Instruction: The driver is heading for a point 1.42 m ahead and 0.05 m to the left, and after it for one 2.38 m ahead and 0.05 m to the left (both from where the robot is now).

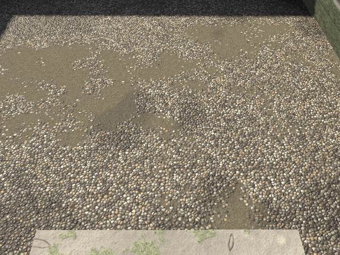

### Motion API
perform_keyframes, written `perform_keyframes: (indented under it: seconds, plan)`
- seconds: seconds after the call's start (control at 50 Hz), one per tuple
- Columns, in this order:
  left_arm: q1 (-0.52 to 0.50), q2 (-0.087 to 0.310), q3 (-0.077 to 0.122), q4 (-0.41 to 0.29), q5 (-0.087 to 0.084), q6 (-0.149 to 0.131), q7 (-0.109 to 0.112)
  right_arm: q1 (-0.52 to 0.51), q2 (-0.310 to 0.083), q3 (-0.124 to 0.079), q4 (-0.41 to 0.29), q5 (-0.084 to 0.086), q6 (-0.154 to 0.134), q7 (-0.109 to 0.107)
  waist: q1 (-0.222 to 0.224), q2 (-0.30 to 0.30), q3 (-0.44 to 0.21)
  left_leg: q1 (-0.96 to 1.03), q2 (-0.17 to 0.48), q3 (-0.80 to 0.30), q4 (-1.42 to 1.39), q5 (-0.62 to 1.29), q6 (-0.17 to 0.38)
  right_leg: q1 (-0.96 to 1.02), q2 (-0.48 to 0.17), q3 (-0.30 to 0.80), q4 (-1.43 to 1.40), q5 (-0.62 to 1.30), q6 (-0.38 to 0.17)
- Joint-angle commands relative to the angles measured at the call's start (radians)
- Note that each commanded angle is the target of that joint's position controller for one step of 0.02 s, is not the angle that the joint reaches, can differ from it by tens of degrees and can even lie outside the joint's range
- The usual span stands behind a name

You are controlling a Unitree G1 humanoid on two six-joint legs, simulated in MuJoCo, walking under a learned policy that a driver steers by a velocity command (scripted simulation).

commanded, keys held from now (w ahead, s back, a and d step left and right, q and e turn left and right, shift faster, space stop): w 1.00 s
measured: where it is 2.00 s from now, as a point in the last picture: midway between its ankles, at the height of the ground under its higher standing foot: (159, 185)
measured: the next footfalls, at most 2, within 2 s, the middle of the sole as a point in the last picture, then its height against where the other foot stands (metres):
left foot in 0.42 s outside the picture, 0.18 m lower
right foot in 1.00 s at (187, 249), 0.18 m lower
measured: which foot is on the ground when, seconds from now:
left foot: up 0.00-0.40, down 0.42-1.00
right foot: down 0.00-0.42, up 0.44-0.98, down 1.00-1.00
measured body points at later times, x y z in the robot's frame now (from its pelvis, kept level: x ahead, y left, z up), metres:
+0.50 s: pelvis +0.26 +0.09 -0.18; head +0.28 +0.11 +0.27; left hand +0.22 +0.34 -0.33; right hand +0.36 -0.16 -0.30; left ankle +0.33 +0.17 -0.90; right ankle +0.12 -0.08 -0.62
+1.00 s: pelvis +0.54 +0.05 -0.30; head +0.55 +0.05 +0.15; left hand +0.75 +0.26 -0.39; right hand +0.46 -0.20 -0.44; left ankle +0.34 +0.17 -0.87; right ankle +0.65 -0.06 -1.04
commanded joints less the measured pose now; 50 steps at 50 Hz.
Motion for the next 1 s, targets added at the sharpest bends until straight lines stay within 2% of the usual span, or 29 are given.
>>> perform_keyframes:
  seconds: [0.02, 0.04, 0.06, 0.1, 0.12, 0.18, 0.2, 0.22, 0.3, 0.36, 0.4, 0.42, 0.44, 0.46, 0.48, 0.5, 0.52, 0.54, 0.56, 0.58, 0.62, 0.66, 0.68, 0.72, 0.78, 0.9, 0.96, 0.98, 1.0]
  plan:
    - [0.111, 0.102, 0.013, 0.021, 0.018, -0.01, -0.003, -0.036, -0.115, -0.031, -0.128, 0.017, -0.004, -0.01, -0.052, 0.077, 0.016, -0.564, 0.153, -0.085, -0.177, 0.383, 0.002, 0.263, -0.49, 0.653, -0.214, 0.009, -0.259]
    - [0.041, 0.097, 0.004, 0.018, 0.027, -0.028, 0.004, -0.092, -0.107, -0.027, -0.144, 0.005, 0.019, -0.02, -0.066, 0.052, 0.116, -0.497, 0.186, -0.078, -0.268, 0.421, -0.022, 0.056, -0.486, 0.693, -0.201, 0.065, -0.238]
    - [0.0, 0.075, -0.017, 0.016, 0.02, -0.037, 0.024, -0.089, -0.08, -0.032, -0.149, -0.02, 0.037, -0.029, -0.102, 0.102, 0.191, -0.348, 0.19, -0.056, -0.482, 0.517, -0.071, -0.185, -0.377, 0.503, -0.214, 0.209, -0.192]
    - [0.096, 0.117, -0.005, 0.079, 0.032, -0.024, 0.062, -0.082, -0.026, -0.026, -0.171, -0.064, 0.042, -0.031, -0.091, -0.071, 0.132, -0.183, 0.184, -0.003, -0.629, 0.618, -0.107, -0.25, -0.277, 0.393, -0.199, 0.351, -0.18]
    - [0.125, 0.148, 0.003, 0.088, 0.046, -0.018, 0.067, -0.034, -0.04, -0.032, -0.162, -0.048, 0.04, -0.017, -0.107, -0.101, 0.082, -0.146, 0.168, 0.012, -0.564, 0.722, -0.106, -0.226, -0.275, 0.387, -0.162, 0.339, -0.182]
    - [0.29, 0.066, -0.014, 0.143, -0.002, -0.026, 0.088, -0.258, -0.083, -0.051, -0.26, -0.046, 0.031, 0.005, 0.002, -0.052, 0.11, -0.48, 0.205, -0.074, -0.839, 0.95, -0.051, 0.1, -0.284, 0.437, -0.042, 0.132, -0.155]
    - [0.187, 0.082, -0.016, 0.087, -0.016, -0.029, 0.116, -0.317, -0.141, -0.051, -0.295, -0.066, 0.012, 0.015, -0.013, 0.007, 0.155, -0.273, 0.178, -0.021, -1.171, 1.198, -0.049, -0.077, -0.166, 0.261, 0.014, 0.032, -0.095]
    - [0.191, 0.091, -0.012, 0.097, -0.017, -0.026, 0.119, -0.35, -0.083, -0.042, -0.291, -0.087, 0.004, 0.028, 0.015, -0.023, 0.111, 0.012, 0.113, 0.066, -1.246, 1.356, -0.047, -0.231, -0.12, 0.183, 0.015, -0.019, -0.077]
    - [0.215, 0.116, 0.009, 0.103, -0.032, 0.017, 0.111, -0.389, -0.048, -0.028, -0.347, -0.036, 0.044, 0.049, 0.073, -0.074, 0.135, 0.055, 0.102, 0.056, -1.342, 1.138, -0.076, -0.11, -0.16, 0.216, 0.169, -0.059, -0.085]
    - [0.222, 0.152, 0.028, 0.085, -0.007, 0.048, 0.125, -0.379, -0.087, -0.04, -0.357, -0.022, 0.036, 0.069, 0.091, -0.085, 0.141, 0.023, 0.162, 0.031, -1.523, 0.964, -0.066, 0.116, -0.215, 0.326, 0.334, 0.078, -0.08]
    - [0.19, 0.128, 0.022, 0.137, -0.006, 0.045, 0.116, 0.015, -0.154, -0.08, -0.209, -0.036, 0.026, 0.068, -0.099, -0.05, 0.011, 0.437, 0.169, 0.098, -1.595, 1.024, -0.004, 0.027, -0.167, 0.262, 0.763, 0.18, -0.043]
    - [0.213, 0.108, 0.028, 0.158, -0.022, 0.022, 0.094, 0.212, -0.189, -0.091, -0.132, -0.061, 0.028, 0.063, -0.178, 0.129, -0.067, 0.717, 0.21, 0.082, -1.486, 1.192, 0.05, -0.18, -0.005, 0.171, 1.221, -0.086, 0.022]
    - [0.334, 0.019, 0.012, 0.15, -0.026, 0.006, 0.075, 0.24, -0.167, -0.057, -0.113, -0.063, 0.027, 0.071, -0.112, 0.346, -0.129, 1.002, 0.28, 0.008, -1.101, 1.386, 0.078, -0.581, 0.066, 0.239, 1.558, -0.646, 0.046]
    - [0.368, 0.076, 0.013, 0.107, -0.049, -0.011, 0.066, 0.235, -0.181, -0.061, -0.125, -0.036, 0.047, 0.07, -0.092, 0.411, -0.223, 1.002, 0.351, -0.15, -1.138, 1.242, 0.128, -0.681, 0.032, 0.282, 1.606, -0.598, 0.06]
    - [0.267, 0.08, 0.007, 0.013, -0.069, -0.018, 0.073, 0.256, -0.275, -0.088, -0.091, -0.01, 0.058, 0.065, -0.093, 0.398, -0.265, 0.987, 0.488, -0.438, -1.391, 0.666, 0.246, -0.805, 0.026, 0.225, 1.576, -0.49, 0.085]
    - [0.09, 0.107, 0.011, -0.023, -0.08, 0.007, 0.102, 0.163, -0.177, -0.061, -0.095, -0.03, 0.065, 0.059, -0.084, 0.074, -0.111, 0.78, 0.459, -0.477, -1.589, 0.156, 0.209, -0.85, -0.068, 0.158, 1.403, -0.271, 0.05]
    - [0.033, 0.084, 0.001, -0.059, -0.081, 0.031, 0.115, 0.074, -0.187, -0.056, -0.104, -0.058, 0.057, 0.055, -0.05, 0.106, -0.022, 0.593, 0.487, -0.584, -1.64, 0.049, 0.238, -0.81, -0.088, 0.156, 1.376, -0.189, 0.047]
    - [0.019, 0.089, 0.005, -0.042, -0.065, 0.04, 0.117, -0.003, -0.086, -0.018, -0.116, -0.083, 0.028, 0.05, -0.011, 0.023, 0.077, 0.426, 0.436, -0.51, -1.567, 0.102, 0.182, -0.816, -0.113, 0.245, 1.211, 0.007, 0.023]
    - [0.096, 0.178, 0.041, -0.013, -0.037, 0.034, 0.108, -0.138, -0.024, 0.002, -0.155, -0.076, -0.006, 0.052, 0.082, 0.004, 0.1, 0.241, 0.355, -0.394, -1.512, 0.297, 0.127, -0.663, -0.183, 0.281, 0.983, 0.165, -0.002]
    - [0.123, 0.158, 0.049, 0.003, -0.014, 0.029, 0.103, -0.189, -0.056, 0.002, -0.17, -0.072, -0.021, 0.037, 0.113, 0.014, 0.115, 0.078, 0.261, -0.193, -1.536, 0.457, 0.096, -0.498, -0.176, 0.229, 0.753, 0.27, 0.035]
    - [0.06, 0.077, 0.037, -0.039, 0.033, 0.026, 0.09, -0.062, -0.118, -0.014, -0.099, -0.07, -0.015, -0.001, 0.074, 0.119, 0.055, 0.113, 0.249, -0.176, -1.523, 0.739, 0.154, -0.437, -0.188, 0.19, 0.621, 0.337, 0.086]
    - [0.059, 0.081, 0.037, -0.055, 0.003, 0.031, 0.068, 0.015, -0.134, -0.019, -0.075, -0.073, -0.009, -0.012, 0.076, 0.081, -0.001, 0.225, 0.27, -0.193, -1.477, 0.797, 0.176, -0.473, -0.189, 0.192, 0.62, 0.405, 0.084]
    - [-0.043, 0.126, 0.053, -0.094, -0.006, 0.029, 0.059, 0.078, -0.1, -0.018, -0.053, -0.047, -0.016, -0.017, 0.033, 0.04, 0.026, 0.361, 0.251, -0.189, -1.434, 0.628, 0.138, -0.608, -0.213, 0.264, 0.453, 0.544, 0.059]
    - [-0.159, 0.117, 0.05, -0.134, 0.004, 0.025, 0.046, 0.161, -0.086, -0.013, -0.03, -0.037, -0.016, -0.022, -0.023, 0.059, 0.066, 0.447, 0.273, -0.243, -1.414, 0.521, 0.127, -0.707, -0.202, 0.264, 0.335, 0.614, 0.042]
    - [-0.23, 0.099, 0.043, -0.159, 0.032, 0.002, 0.016, 0.067, -0.099, -0.01, -0.077, -0.035, -0.011, -0.054, -0.03, 0.03, 0.103, 0.065, 0.139, -0.036, -1.344, 0.36, 0.077, -0.233, -0.113, 0.122, 0.059, 0.991, 0.055]
    - [-0.372, 0.063, 0.014, -0.252, -0.014, 0.007, -0.021, 0.146, -0.105, -0.031, -0.095, -0.024, 0.047, -0.06, -0.155, 0.046, 0.163, 0.389, 0.169, -0.148, -1.065, 0.385, 0.119, -0.403, -0.141, 0.157, -0.17, 0.67, 0.097]
    - [-0.228, 0.11, 0.032, -0.19, -0.003, -0.01, -0.027, 0.111, -0.132, -0.039, -0.087, -0.032, 0.068, -0.067, -0.099, 0.066, 0.101, 0.394, 0.171, -0.145, -0.848, 0.606, 0.111, -0.174, -0.145, 0.104, -0.284, 0.591, 0.061]
    - [0.003, 0.136, 0.054, -0.109, -0.015, -0.009, -0.021, 0.054, -0.142, -0.043, -0.076, -0.034, 0.061, -0.058, 0.025, 0.073, 0.051, 0.289, 0.167, -0.154, -0.663, 0.599, 0.098, 0.075, -0.185, 0.104, -0.328, 0.648, 0.015]
    - [0.236, 0.181, 0.076, -0.019, 0.005, 0.0, -0.008, 0.062, -0.108, -0.037, -0.05, -0.033, 0.038, -0.034, 0.115, -0.037, -0.042, 0.135, 0.065, -0.053, -0.328, 0.477, 0.044, 0.385, -0.18, 0.064, -0.289, 0.709, -0.016]
Keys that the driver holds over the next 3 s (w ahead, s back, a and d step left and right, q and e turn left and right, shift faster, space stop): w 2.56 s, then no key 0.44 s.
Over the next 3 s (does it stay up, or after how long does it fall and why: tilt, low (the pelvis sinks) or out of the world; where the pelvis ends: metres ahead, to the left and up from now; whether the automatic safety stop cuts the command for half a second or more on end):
stays up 1.61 0.15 -0.51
